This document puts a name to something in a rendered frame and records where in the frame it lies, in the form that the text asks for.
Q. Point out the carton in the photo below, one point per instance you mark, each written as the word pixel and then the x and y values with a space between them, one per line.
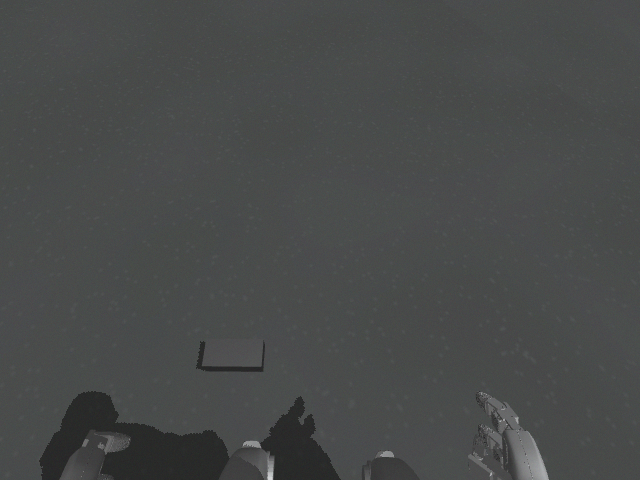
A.
pixel 234 355

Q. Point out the right robot hand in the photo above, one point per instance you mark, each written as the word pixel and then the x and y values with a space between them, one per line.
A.
pixel 516 455

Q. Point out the left robot hand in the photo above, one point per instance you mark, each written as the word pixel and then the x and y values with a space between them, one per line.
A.
pixel 86 463

